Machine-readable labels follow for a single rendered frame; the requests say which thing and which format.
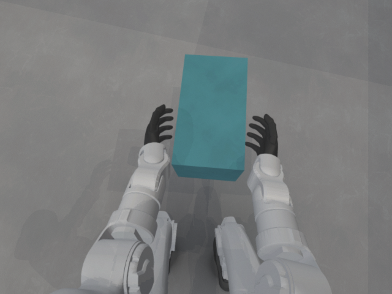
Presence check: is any robot left forearm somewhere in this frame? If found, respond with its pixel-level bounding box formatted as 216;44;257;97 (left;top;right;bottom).
81;142;170;277

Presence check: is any robot right thigh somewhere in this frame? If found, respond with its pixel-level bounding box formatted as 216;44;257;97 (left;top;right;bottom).
215;222;261;294

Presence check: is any carton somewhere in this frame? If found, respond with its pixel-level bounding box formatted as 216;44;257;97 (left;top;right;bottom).
171;55;248;181

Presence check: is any robot right forearm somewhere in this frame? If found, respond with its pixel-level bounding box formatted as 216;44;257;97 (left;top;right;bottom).
247;154;322;272

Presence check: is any right robot hand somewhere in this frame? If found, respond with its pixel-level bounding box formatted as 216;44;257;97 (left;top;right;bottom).
245;114;278;157

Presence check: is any right robot foot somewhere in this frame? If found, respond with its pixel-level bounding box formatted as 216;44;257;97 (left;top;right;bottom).
213;237;229;292

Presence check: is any robot right upper arm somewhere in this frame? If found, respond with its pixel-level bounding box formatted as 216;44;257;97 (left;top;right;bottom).
254;257;332;294

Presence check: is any left robot hand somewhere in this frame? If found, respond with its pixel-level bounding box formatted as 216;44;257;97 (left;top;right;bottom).
144;104;173;145

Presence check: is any robot left upper arm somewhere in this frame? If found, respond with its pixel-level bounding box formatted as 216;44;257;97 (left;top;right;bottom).
50;239;154;294

